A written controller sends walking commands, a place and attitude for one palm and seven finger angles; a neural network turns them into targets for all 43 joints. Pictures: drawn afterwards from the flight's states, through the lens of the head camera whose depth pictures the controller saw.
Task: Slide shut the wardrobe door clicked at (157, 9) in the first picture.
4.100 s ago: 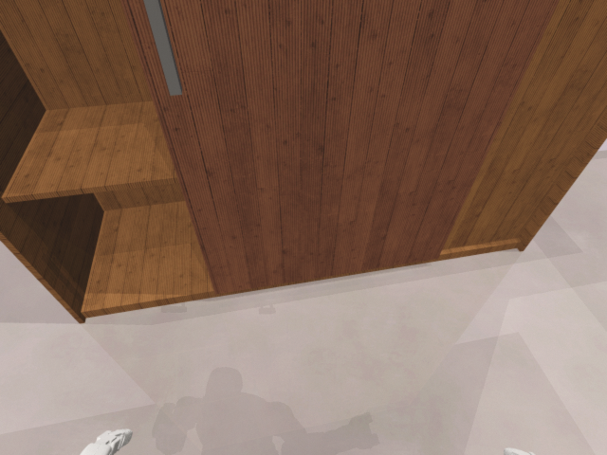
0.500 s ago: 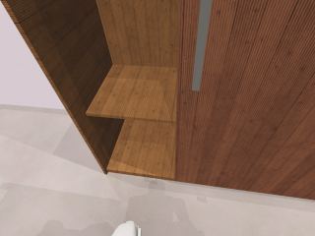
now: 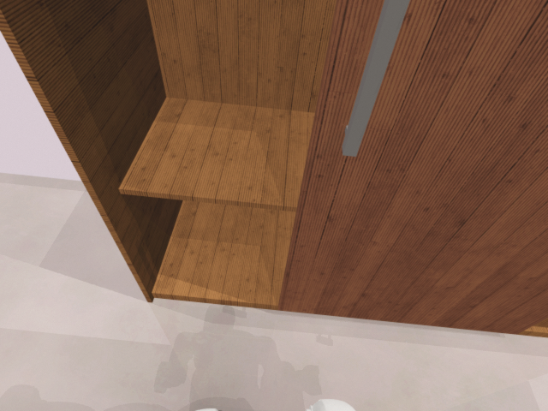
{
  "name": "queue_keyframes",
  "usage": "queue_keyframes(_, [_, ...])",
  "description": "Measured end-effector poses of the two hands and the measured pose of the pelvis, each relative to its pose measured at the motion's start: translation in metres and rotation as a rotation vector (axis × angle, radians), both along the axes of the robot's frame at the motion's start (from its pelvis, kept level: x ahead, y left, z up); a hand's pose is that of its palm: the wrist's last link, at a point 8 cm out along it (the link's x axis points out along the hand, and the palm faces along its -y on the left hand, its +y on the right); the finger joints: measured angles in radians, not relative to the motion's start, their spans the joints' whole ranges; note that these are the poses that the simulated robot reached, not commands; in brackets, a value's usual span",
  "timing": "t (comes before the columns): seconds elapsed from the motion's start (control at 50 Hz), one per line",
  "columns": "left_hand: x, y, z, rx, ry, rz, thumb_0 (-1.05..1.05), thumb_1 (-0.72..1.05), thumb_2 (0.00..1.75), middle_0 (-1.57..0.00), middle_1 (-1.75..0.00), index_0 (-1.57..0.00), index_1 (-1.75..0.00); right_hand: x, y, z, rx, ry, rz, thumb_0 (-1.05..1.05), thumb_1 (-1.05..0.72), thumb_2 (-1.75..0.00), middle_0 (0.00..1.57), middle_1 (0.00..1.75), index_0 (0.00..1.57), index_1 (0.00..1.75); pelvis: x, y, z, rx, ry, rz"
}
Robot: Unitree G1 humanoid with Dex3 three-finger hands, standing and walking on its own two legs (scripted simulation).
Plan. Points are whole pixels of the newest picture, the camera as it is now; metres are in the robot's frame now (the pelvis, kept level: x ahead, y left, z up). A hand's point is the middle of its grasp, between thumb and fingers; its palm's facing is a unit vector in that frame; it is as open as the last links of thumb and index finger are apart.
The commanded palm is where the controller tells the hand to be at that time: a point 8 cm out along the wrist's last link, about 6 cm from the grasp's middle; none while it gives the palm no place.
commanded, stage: come to a stop and stand still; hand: right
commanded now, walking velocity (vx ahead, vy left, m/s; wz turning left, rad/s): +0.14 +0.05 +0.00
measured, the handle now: (378, 46) +0.52 -0.10 +0.28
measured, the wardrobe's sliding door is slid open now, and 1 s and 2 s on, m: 0.48 0.48 0.48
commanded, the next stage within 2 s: look again from close up in 1.24 s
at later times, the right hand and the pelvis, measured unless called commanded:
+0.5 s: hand out of the picture -0.09 -0.26 -0.17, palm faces +0.01 +0.99 -0.15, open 7.3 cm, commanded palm none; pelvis -0.04 -0.07 +0.01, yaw +2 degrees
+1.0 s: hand out of the picture +0.01 -0.18 -0.16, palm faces +0.04 +0.97 -0.23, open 7.1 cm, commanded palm none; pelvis -0.03 +0.00 +0.01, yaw +1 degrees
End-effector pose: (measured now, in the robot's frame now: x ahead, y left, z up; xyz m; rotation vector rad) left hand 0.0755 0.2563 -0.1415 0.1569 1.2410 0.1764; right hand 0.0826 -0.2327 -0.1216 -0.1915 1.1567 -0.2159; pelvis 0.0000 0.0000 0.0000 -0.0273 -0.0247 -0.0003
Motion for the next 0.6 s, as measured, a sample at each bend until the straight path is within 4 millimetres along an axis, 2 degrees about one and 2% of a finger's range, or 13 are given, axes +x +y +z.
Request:
queue_keyframes(0.08, [0.004, -0.012, 0.014, 0.036, -0.069, -0.039, 0.0, 0.92, 0.9, -0.19, -0.29, -0.19, -0.3, -0.035, -0.026, -0.011, 0.012, 0.029, -0.028, 0.0, -0.91, -0.9, 0.21, 0.3, 0.21, 0.3, -0.013, -0.015, -0.003, 0.012, -0.001, -0.002])
queue_keyframes(0.14, [-0.011, -0.03, 0.019, 0.065, -0.091, -0.05, 0.0, 0.92, 0.9, -0.19, -0.29, -0.19, -0.3, -0.062, -0.048, -0.027, 0.036, 0.065, -0.045, 0.0, -0.91, -0.9, 0.2, 0.3, 0.21, 0.3, -0.022, -0.032, -0.008, 0.038, 0.002, 0.006])
queue_keyframes(0.2, [-0.045, -0.054, 0.026, 0.071, -0.057, -0.033, 0.0, 0.92, 0.9, -0.19, -0.29, -0.19, -0.3, -0.089, -0.063, -0.034, 0.067, 0.132, -0.056, 0.0, -0.91, -0.9, 0.2, 0.3, 0.2, 0.3, -0.03, -0.046, -0.002, 0.044, -0.005, 0.007])
queue_keyframes(0.28, [-0.094, -0.085, 0.032, 0.05, 0.065, -0.017, 0.0, 0.91, 0.9, -0.19, -0.29, -0.19, -0.3, -0.12, -0.073, -0.026, 0.106, 0.194, -0.068, 0.01, -0.91, -0.9, 0.2, 0.29, 0.2, 0.3, -0.034, -0.06, 0.012, 0.074, 0.014, -0.01])
queue_keyframes(0.4, [-0.147, -0.113, 0.031, 0.024, 0.175, 0.071, 0.01, 0.91, 0.9, -0.2, -0.3, -0.2, -0.3, -0.165, -0.078, -0.024, 0.126, 0.338, -0.057, 0.0, -0.91, -0.9, 0.2, 0.29, 0.2, 0.3, -0.036, -0.071, 0.016, 0.057, 0.038, 0.019])
queue_keyframes(0.46, [-0.169, -0.121, 0.03, 0.019, 0.216, 0.121, 0.01, 0.91, 0.9, -0.2, -0.3, -0.2, -0.3, -0.174, -0.077, -0.023, 0.126, 0.401, -0.038, 0.01, -0.91, -0.9, 0.2, 0.29, 0.2, 0.3, -0.037, -0.072, 0.015, 0.046, 0.043, 0.032])
queue_keyframes(0.5, [-0.184, -0.123, 0.029, 0.014, 0.247, 0.146, 0.01, 0.91, 0.9, -0.2, -0.3, -0.2, -0.3, -0.172, -0.075, -0.022, 0.124, 0.415, -0.023, 0.01, -0.91, -0.9, 0.2, 0.29, 0.2, 0.3, -0.037, -0.072, 0.015, 0.043, 0.045, 0.038])
queue_keyframes(0.6, [-0.213, -0.123, 0.026, -0.013, 0.322, 0.182, 0.01, 0.91, 0.9, -0.2, -0.3, -0.2, -0.3, -0.139, -0.062, -0.021, 0.115, 0.358, 0.026, 0.01, -0.91, -0.9, 0.2, 0.29, 0.2, 0.3, -0.04, -0.064, 0.014, 0.041, 0.042, 0.041])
